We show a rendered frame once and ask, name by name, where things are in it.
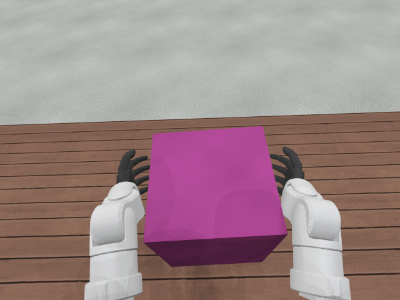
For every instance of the carton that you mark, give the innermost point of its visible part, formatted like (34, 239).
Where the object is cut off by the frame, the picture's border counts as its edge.
(212, 198)

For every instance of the left robot forearm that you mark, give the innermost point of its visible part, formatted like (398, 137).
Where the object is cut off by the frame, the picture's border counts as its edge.
(113, 246)

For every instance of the right robot forearm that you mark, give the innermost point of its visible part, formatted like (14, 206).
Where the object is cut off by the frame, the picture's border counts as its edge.
(317, 272)

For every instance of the right robot hand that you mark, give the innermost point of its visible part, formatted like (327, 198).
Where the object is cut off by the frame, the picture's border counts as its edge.
(294, 167)

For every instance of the left robot hand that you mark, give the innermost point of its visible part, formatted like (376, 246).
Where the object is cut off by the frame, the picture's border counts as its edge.
(126, 174)

